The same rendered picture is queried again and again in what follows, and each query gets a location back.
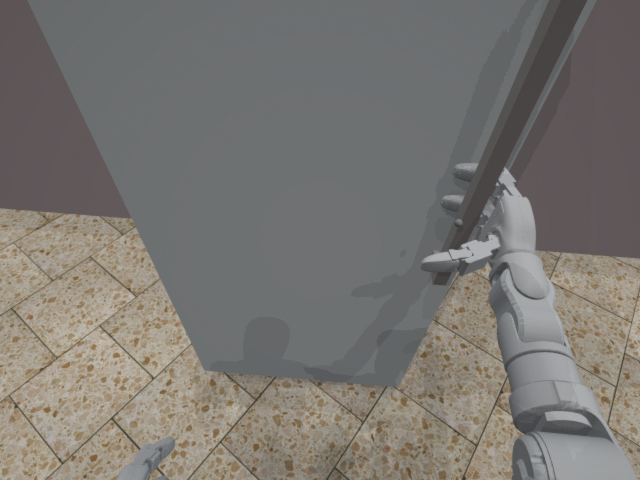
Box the robot left hand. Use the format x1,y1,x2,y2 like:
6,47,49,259
116,437,175,480

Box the robot right hand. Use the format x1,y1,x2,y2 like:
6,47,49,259
421,163,536,276

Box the fridge door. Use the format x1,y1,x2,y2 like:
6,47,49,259
27,0,597,387

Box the handle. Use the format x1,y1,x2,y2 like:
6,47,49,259
431,0,587,285

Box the right robot forearm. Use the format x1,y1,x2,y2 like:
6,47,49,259
488,252,637,480

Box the right robot upper arm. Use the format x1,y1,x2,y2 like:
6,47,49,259
512,431,634,480

